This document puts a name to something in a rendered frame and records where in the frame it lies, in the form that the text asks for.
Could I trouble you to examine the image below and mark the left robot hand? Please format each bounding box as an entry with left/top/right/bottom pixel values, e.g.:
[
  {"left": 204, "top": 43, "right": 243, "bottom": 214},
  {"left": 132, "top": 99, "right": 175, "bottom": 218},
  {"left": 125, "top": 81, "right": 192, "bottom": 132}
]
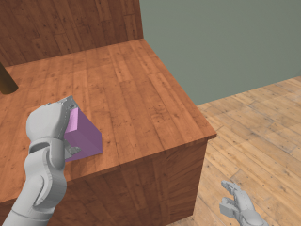
[{"left": 25, "top": 95, "right": 82, "bottom": 160}]

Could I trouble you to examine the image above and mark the robot left forearm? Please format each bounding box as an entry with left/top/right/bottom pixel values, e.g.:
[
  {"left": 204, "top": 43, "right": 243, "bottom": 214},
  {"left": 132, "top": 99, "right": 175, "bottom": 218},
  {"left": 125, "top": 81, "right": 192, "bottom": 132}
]
[{"left": 2, "top": 137, "right": 67, "bottom": 226}]

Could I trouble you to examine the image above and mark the sponge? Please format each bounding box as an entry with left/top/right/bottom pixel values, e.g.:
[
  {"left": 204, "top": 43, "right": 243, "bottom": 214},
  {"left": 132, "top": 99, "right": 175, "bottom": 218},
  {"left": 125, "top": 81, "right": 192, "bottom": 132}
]
[{"left": 30, "top": 107, "right": 103, "bottom": 162}]

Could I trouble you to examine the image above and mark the robot right forearm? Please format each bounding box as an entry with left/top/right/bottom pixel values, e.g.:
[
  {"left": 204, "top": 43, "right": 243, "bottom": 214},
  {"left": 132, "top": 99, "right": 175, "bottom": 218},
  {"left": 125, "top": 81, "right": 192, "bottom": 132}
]
[{"left": 239, "top": 209, "right": 269, "bottom": 226}]

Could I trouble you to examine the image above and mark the right robot hand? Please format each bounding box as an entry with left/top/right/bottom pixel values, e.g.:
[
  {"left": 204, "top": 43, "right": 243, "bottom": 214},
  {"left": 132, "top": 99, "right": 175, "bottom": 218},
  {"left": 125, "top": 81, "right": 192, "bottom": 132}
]
[{"left": 219, "top": 180, "right": 256, "bottom": 224}]

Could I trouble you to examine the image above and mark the table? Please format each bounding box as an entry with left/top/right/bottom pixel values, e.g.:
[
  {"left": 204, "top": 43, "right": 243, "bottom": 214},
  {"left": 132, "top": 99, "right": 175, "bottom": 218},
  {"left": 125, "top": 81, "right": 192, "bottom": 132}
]
[{"left": 0, "top": 0, "right": 217, "bottom": 226}]

